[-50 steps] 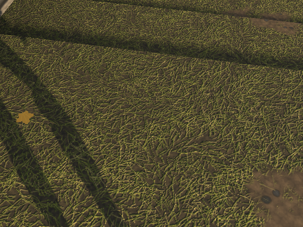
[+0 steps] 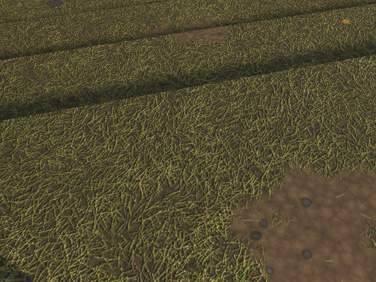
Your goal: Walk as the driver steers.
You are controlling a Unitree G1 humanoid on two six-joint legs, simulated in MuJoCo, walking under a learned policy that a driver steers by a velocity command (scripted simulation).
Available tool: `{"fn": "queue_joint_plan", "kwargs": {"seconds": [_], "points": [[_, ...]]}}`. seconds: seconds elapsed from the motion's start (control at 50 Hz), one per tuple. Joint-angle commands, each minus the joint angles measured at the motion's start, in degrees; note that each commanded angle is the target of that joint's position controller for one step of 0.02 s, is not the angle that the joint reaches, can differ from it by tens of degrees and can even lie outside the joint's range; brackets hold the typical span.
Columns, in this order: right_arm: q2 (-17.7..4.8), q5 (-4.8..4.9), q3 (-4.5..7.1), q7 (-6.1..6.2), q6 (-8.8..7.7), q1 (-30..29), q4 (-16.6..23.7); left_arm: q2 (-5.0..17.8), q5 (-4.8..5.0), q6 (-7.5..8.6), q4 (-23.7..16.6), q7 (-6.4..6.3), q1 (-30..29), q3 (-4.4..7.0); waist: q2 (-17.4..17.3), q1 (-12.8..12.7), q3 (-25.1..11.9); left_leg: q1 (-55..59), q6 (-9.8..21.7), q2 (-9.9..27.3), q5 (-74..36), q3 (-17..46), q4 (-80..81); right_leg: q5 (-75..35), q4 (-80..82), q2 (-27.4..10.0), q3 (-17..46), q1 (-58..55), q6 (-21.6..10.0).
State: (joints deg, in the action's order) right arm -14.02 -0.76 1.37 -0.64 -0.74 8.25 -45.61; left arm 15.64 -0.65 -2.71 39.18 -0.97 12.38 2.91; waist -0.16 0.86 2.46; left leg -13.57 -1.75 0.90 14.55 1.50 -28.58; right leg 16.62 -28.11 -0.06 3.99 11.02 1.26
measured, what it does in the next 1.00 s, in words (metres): stands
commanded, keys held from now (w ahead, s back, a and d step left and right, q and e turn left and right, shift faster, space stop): no key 1.00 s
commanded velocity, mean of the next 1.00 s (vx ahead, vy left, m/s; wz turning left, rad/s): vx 0.00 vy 0.00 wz -0.02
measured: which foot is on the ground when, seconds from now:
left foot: down 0.00-1.00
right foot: down 0.00-1.00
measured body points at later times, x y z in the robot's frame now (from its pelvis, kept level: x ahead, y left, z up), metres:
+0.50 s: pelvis +0.00 -0.02 +0.00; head +0.01 -0.02 +0.45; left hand +0.10 +0.23 -0.12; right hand +0.07 -0.29 -0.14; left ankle +0.01 +0.14 -0.74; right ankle -0.02 -0.14 -0.74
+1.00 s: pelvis +0.00 -0.01 +0.00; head +0.01 -0.02 +0.45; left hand +0.04 +0.24 -0.14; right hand +0.03 -0.27 -0.15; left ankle +0.01 +0.14 -0.74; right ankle -0.02 -0.14 -0.74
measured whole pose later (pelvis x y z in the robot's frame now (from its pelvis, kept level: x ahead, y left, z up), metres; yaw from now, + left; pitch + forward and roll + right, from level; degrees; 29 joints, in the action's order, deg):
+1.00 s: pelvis +0.00 -0.01 +0.00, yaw +1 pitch -2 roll +0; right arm -12.9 0.0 1.8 2.8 0.8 12.2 -62.9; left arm 12.4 -0.1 0.5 55.7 -1.8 15.7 0.9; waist -0.1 0.9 2.3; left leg -12.0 -2.9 2.1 14.6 2.6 -28.2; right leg 17.2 -28.4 1.0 2.8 9.6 0.1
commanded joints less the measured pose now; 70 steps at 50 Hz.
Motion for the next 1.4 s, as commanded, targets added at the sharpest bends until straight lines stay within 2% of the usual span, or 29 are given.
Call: {"fn": "queue_joint_plan", "kwargs": {"seconds": [0.02,0.06,0.22,0.46,0.7,1.04,1.4], "points": [[-7.23,-0.1,1.62,0.34,-0.79,-2.1,2.49,6.16,-0.93,1.62,-3.64,0.29,-1.64,1.43,3.56,-0.09,-4.31,2.88,0.19,1.32,-4.54,0.37,2.13,-6.58,5.01,-3.95,4.17,1.14,-3.27],[-7.16,0.0,1.61,0.81,-0.07,-1.21,1.92,5.93,-0.64,2.45,-3.07,0.22,-1.16,1.17,4.8,0.2,-2.24,2.35,0.46,1.43,-5.52,0.72,2.1,-7.12,5.08,-3.7,4.04,2.8,-2.72],[-7.0,0.28,1.74,1.73,0.25,0.51,-2.33,4.81,-0.35,3.3,-1.33,-0.26,0.48,0.45,2.06,0.05,-1.22,2.61,-0.43,1.5,-6.24,0.87,2.44,-6.29,4.86,-2.87,3.69,3.37,-2.65],[-7.23,0.59,1.89,2.71,0.52,2.47,-8.62,3.71,0.0,3.63,3.17,-0.33,2.1,0.19,0.78,0.13,-1.69,3.41,-0.72,1.63,-8.05,0.93,2.87,-9.48,4.53,-1.57,1.94,1.99,-2.57],[-6.41,0.72,1.74,3.34,0.99,3.87,-13.27,3.46,0.34,3.71,9.01,-0.7,3.73,-0.16,0.56,0.23,-0.68,3.52,-0.44,1.21,-8.33,0.53,3.48,-9.92,4.95,-0.74,0.61,1.95,-2.14],[-4.61,0.77,1.17,3.69,1.23,6.33,-16.51,2.49,0.63,3.62,16.12,-1.03,5.78,-1.01,0.19,-0.03,0.38,3.04,-0.15,0.58,-7.76,-0.15,4.0,-8.54,5.63,-0.16,-0.49,2.31,-1.86],[-2.83,0.86,0.36,3.69,1.03,9.62,-17.37,0.92,0.77,3.27,20.45,-1.23,7.88,-1.7,0.03,-0.44,1.29,1.92,0.28,0.09,-6.84,-0.5,3.99,-7.26,5.51,0.21,-1.29,2.87,-1.5]]}}
Keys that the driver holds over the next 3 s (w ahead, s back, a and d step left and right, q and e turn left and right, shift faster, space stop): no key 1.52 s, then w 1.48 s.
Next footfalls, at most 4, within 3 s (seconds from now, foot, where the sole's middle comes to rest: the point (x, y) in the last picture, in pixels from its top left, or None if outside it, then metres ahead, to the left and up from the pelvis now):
2.20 right None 0.42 -0.11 -0.77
2.74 left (161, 220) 0.73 0.13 -0.77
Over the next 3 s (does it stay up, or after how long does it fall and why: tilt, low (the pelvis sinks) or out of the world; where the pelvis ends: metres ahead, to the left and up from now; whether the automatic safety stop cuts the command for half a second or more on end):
stays up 0.69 0.05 0.01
